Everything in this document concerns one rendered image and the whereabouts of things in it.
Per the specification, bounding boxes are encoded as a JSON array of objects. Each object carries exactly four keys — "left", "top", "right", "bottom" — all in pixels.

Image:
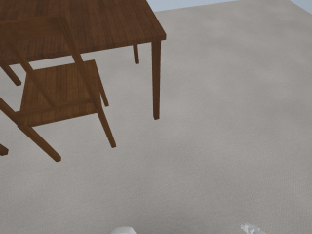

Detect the table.
[{"left": 0, "top": 0, "right": 167, "bottom": 156}]

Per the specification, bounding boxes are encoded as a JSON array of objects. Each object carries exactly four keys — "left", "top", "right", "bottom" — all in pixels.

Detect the robot right hand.
[{"left": 240, "top": 222, "right": 265, "bottom": 234}]

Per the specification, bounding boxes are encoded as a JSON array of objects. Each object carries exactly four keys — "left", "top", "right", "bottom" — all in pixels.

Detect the chair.
[{"left": 0, "top": 13, "right": 116, "bottom": 162}]

